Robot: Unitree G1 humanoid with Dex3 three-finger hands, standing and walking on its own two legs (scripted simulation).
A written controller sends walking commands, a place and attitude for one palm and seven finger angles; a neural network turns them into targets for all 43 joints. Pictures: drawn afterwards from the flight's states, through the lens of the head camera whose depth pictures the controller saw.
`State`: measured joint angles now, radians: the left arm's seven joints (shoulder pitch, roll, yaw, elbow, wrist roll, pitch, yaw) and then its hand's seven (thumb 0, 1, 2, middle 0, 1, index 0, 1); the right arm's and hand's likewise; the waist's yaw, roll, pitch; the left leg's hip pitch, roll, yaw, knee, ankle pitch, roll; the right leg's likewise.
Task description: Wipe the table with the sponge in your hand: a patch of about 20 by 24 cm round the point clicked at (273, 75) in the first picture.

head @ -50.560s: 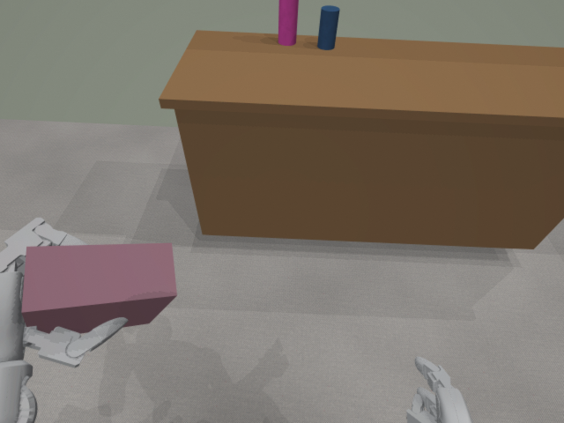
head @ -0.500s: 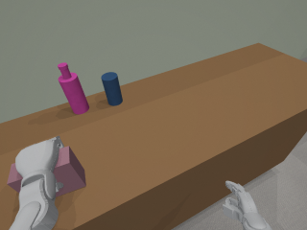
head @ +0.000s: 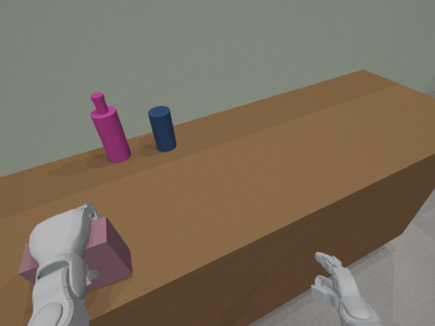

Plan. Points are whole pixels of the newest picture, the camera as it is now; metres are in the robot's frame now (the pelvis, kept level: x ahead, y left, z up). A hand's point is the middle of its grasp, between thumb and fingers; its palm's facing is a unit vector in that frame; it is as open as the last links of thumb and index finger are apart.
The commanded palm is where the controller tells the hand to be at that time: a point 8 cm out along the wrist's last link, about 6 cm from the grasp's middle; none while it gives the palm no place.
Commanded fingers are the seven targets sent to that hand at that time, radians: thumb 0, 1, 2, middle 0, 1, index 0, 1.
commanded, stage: lift the sponge slowly off the table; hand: left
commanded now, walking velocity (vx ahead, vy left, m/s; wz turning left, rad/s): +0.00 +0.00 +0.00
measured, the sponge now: (87, 265) +0.20 +0.29 +0.02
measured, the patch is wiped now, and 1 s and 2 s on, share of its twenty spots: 1.00 1.00 1.00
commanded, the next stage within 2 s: bring the sponge back beside the body in 1.96 s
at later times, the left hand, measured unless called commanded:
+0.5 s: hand (77, 250) +0.20 +0.28 +0.08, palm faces +0.08 -0.17 -0.98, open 10.0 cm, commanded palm +0.17 +0.28 +0.16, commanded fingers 0.00 0.10 1.30 -1.20 -1.60 -1.20 -1.60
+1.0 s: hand (62, 243) +0.19 +0.29 +0.12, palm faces +0.14 -0.15 -0.98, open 10.0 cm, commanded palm +0.16 +0.28 +0.19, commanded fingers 0.00 0.10 1.30 -1.20 -1.60 -1.20 -1.60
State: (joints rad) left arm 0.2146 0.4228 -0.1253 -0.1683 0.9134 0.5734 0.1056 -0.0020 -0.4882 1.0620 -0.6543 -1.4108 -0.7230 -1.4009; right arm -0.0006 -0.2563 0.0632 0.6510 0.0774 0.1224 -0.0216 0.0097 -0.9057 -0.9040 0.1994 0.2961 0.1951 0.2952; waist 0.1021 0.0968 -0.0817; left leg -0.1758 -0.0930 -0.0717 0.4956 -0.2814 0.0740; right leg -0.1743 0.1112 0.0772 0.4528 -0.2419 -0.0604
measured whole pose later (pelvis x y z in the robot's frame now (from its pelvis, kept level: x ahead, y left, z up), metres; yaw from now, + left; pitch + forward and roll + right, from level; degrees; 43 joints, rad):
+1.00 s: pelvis -0.02 -0.02 +0.00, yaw +0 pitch -5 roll +0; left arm 0.14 0.53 -0.06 -0.23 0.82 0.59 -0.02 -0.02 -0.52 1.06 -0.71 -1.35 -0.78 -1.34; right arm -0.03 -0.27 0.08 0.66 0.07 0.10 -0.07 0.01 -0.90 -0.90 0.20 0.30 0.20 0.30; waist 0.13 0.10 -0.03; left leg -0.12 -0.07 -0.09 0.46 -0.25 0.05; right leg -0.11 0.13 0.06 0.41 -0.20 -0.09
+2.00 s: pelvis -0.03 -0.02 +0.00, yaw +0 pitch -5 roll +0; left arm -0.04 0.59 -0.01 -0.27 0.77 0.61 -0.10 -0.02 -0.52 1.06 -0.71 -1.35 -0.78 -1.34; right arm -0.05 -0.26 0.10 0.65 0.09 0.07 -0.09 0.01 -0.90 -0.90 0.20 0.30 0.20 0.30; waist 0.13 0.11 -0.03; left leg -0.15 -0.08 -0.08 0.46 -0.22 0.04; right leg -0.15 0.12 0.07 0.42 -0.18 -0.08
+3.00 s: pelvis -0.03 -0.01 +0.00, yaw +0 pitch -6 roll -1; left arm 0.20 0.53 -0.03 -0.44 0.75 0.62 -0.04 -0.02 -0.52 1.06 -0.71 -1.35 -0.78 -1.34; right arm -0.03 -0.26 0.09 0.64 0.07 0.09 -0.07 0.01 -0.90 -0.90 0.20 0.30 0.20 0.30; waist 0.14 0.10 -0.03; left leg -0.12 -0.08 -0.07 0.46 -0.23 0.06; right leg -0.11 0.12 0.08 0.41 -0.19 -0.07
